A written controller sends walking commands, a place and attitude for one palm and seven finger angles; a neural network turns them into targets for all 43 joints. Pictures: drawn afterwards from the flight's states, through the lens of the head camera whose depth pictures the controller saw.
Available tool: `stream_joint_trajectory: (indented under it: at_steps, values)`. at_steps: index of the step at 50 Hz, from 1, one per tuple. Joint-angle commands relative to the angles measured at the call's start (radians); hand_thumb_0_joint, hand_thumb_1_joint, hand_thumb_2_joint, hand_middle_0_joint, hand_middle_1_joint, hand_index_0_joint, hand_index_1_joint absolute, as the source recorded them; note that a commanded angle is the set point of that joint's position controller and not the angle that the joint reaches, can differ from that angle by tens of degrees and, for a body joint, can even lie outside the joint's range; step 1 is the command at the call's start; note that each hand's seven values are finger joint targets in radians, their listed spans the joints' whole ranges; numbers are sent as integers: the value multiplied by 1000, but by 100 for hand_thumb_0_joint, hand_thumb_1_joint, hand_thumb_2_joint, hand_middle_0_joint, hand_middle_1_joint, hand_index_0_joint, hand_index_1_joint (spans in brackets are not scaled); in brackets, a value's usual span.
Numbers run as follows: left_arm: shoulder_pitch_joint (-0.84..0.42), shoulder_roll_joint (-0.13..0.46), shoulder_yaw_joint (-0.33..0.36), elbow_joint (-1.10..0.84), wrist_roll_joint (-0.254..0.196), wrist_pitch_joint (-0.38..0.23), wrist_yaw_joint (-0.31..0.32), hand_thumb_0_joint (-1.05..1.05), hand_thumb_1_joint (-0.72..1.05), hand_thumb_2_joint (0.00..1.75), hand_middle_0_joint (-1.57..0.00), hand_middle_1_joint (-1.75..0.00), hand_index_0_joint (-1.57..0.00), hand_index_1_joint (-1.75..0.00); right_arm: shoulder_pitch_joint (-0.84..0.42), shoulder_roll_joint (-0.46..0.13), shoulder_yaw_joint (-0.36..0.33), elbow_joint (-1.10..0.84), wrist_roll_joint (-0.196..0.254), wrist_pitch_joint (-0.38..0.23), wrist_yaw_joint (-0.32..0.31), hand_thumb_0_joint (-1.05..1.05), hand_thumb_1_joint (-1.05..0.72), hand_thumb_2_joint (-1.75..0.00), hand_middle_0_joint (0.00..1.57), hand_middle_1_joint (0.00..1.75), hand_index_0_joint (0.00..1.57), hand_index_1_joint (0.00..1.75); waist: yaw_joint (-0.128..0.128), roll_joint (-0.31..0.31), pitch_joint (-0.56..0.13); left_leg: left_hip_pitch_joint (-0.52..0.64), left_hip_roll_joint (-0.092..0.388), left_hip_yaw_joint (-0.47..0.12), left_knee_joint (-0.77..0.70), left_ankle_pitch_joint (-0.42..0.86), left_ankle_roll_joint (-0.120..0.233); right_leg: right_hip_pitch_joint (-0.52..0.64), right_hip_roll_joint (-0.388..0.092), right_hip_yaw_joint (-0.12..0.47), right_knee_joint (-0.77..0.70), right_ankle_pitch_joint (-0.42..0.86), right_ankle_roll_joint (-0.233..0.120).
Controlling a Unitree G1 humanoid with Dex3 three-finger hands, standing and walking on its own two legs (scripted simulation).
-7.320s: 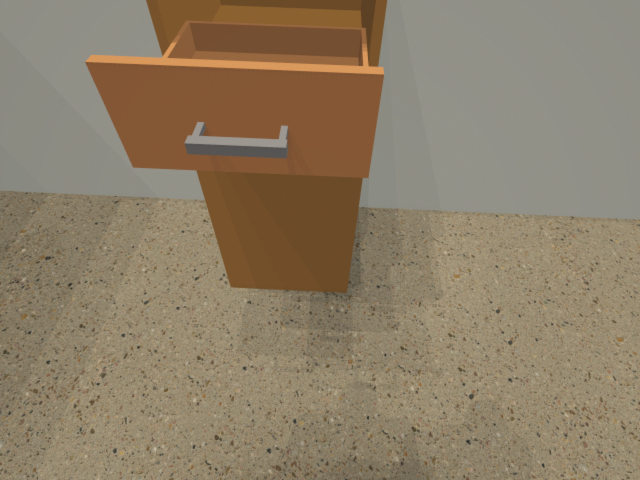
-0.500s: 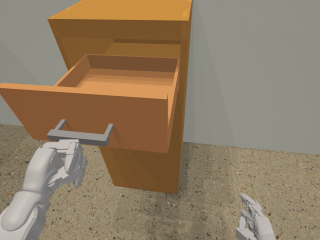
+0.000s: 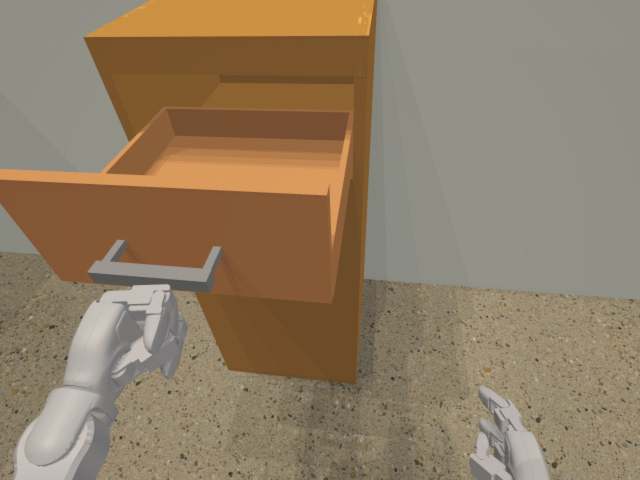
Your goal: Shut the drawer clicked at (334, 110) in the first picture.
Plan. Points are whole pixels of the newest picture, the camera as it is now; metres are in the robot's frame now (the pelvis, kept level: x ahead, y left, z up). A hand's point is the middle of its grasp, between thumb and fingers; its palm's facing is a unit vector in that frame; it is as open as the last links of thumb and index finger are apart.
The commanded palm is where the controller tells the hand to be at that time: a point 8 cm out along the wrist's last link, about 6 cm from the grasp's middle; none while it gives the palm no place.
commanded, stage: bring the fist close to the handle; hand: left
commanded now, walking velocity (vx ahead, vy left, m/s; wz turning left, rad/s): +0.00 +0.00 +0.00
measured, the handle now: (159, 263) +0.31 +0.21 +0.16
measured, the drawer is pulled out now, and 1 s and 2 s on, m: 0.29 0.21 0.09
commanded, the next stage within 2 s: push the drawer shut in 0.02 s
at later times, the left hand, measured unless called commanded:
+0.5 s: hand (177, 316) +0.24 +0.17 +0.15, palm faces -0.01 -1.00 -0.09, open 3.2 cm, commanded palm +0.24 +0.22 +0.16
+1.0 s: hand (195, 269) +0.31 +0.17 +0.15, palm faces -0.04 -1.00 -0.05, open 3.2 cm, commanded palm +0.30 +0.22 +0.16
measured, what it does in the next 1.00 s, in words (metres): stands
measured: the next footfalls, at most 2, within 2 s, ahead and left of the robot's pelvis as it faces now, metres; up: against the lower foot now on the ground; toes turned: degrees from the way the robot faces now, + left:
none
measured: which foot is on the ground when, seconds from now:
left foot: down 0.00-1.00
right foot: down 0.00-1.00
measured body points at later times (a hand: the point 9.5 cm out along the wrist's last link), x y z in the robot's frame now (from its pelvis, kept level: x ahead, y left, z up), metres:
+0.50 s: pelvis -0.01 +0.00 +0.00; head -0.02 -0.03 +0.45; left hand +0.24 +0.23 +0.16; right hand +0.18 -0.22 -0.07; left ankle +0.00 +0.15 -0.72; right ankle -0.04 -0.12 -0.72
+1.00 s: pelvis -0.02 +0.00 +0.01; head -0.03 -0.02 +0.46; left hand +0.30 +0.22 +0.16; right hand +0.16 -0.23 -0.08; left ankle +0.00 +0.15 -0.72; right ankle -0.04 -0.12 -0.72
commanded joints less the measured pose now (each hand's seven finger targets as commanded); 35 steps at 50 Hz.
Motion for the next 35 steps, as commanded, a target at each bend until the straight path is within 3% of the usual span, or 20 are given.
stream_joint_trajectory:
  at_steps: [1, 4, 6, 7, 9, 15, 17, 19, 20, 22, 29, 30, 32, 34, 35]
  values:
    - [-165, 137, 97, -227, -11, -77, 13, 0, 90, 90, -140, -160, -140, -160, -134, -96, -38, -179, -4, -56, -8, 0, -90, -90, 20, 30, 20, 30, 0, -35, -84, 123, -35, 43, -71, 214, 60, -76, 21, -60, -113, 332, 7]
    - [-166, 134, 89, -214, -12, -80, 10, 0, 90, 90, -140, -160, -140, -160, -137, -99, -37, -174, -4, -56, -10, 0, -90, -90, 20, 30, 20, 30, -2, -65, -84, 124, -33, 42, -67, 211, 63, -72, 23, -59, -119, 331, 8]
    - [-162, 128, 81, -207, -11, -76, 5, 0, 90, 90, -140, -160, -140, -160, -136, -96, -35, -177, -3, -53, -9, 0, -90, -90, 20, 30, 20, 30, 1, -27, -82, 125, -35, 42, -72, 211, 61, -74, 21, -58, -116, 336, 5]
    - [-202, 116, 63, -209, -11, -74, 2, 0, 90, 90, -140, -160, -140, -160, -138, -96, -34, -175, -2, -52, -11, 0, -90, -90, 20, 30, 20, 30, -9, -39, -84, 131, -37, 42, -72, 211, 62, -78, 20, -59, -118, 339, 8]
    - [-217, 158, 107, -168, -13, -68, 5, 0, 90, 90, -140, -160, -140, -160, -141, -104, -36, -162, -6, -51, -15, 0, -90, -90, 20, 30, 20, 30, -3, -67, -68, 118, -35, 41, -71, 205, 65, -74, 22, -54, -128, 333, 8]
    - [-373, 137, 73, -106, -8, -64, -1, 0, 90, 90, -140, -160, -140, -160, -152, -101, -35, -156, -1, -42, -23, 0, -90, -90, 20, 30, 20, 30, -12, -31, -88, 146, -40, 41, -78, 196, 64, -80, 20, -46, -135, 313, 6]
    - [-399, 136, 69, -93, -8, -64, -3, 0, 90, 90, -140, -160, -140, -160, -152, -101, -34, -155, -1, -42, -23, 0, -90, -90, 20, 30, 20, 30, -11, -33, -109, 153, -40, 38, -82, 208, 62, -71, 19, -50, -129, 330, 5]
    - [-434, 128, 51, -59, -6, -61, 0, 0, 90, 90, -140, -160, -140, -160, -153, -103, -32, -144, 1, -41, -24, 0, -90, -90, 20, 30, 20, 30, -20, -61, -86, 146, -38, 36, -82, 197, 64, -81, 22, -49, -138, 316, 6]
    - [-470, 118, 39, -57, -5, -63, 2, 0, 90, 90, -140, -160, -140, -160, -155, -101, -32, -142, 1, -41, -24, 0, -90, -90, 20, 30, 20, 30, -23, -45, -76, 151, -39, 34, -87, 191, 64, -90, 21, -49, -140, 311, 6]
    - [-506, 145, 60, -28, -1, -63, 6, 0, 90, 90, -140, -160, -140, -160, -151, -106, -34, -135, -1, -39, -29, 0, -90, -90, 20, 30, 20, 30, -23, -65, -94, 157, -39, 33, -90, 189, 64, -84, 21, -49, -141, 304, 6]
    - [-659, 157, 48, 80, 10, -65, 11, 0, 90, 90, -140, -160, -140, -160, -165, -109, -29, -112, 4, -27, -36, 0, -90, -90, 20, 30, 20, 30, -29, -49, -88, 161, -40, 31, -105, 147, 65, -90, 19, -37, -163, 240, 2]
    - [-699, 135, 30, 89, 9, -66, 11, 0, 90, 90, -140, -160, -140, -160, -167, -103, -29, -111, 3, -26, -36, 0, -90, -90, 20, 30, 20, 30, -35, -48, -90, 168, -41, 31, -110, 144, 64, -94, 18, -39, -164, 238, 3]
    - [-732, 132, 24, 106, 12, -67, 13, 0, 90, 90, -140, -160, -140, -160, -170, -103, -28, -112, 2, -24, -35, 0, -90, -90, 20, 30, 20, 30, -32, -31, -104, 179, -41, 28, -114, 150, 62, -89, 20, -40, -161, 244, -1]
    - [-753, 147, 31, 143, 18, -70, 19, 0, 90, 90, -140, -160, -140, -160, -163, -107, -29, -105, 2, -21, -35, 0, -90, -90, 20, 30, 20, 30, -31, -68, -120, 176, -39, 28, -115, 157, 64, -76, 21, -38, -163, 249, -1]
    - [-774, 132, 23, 141, 16, -71, 17, 0, 90, 90, -140, -160, -140, -160, -166, -105, -29, -108, 1, -20, -33, 0, -90, -90, 20, 30, 20, 30, -32, -58, -132, 182, -41, 29, -116, 167, 64, -72, 19, -38, -161, 268, -1]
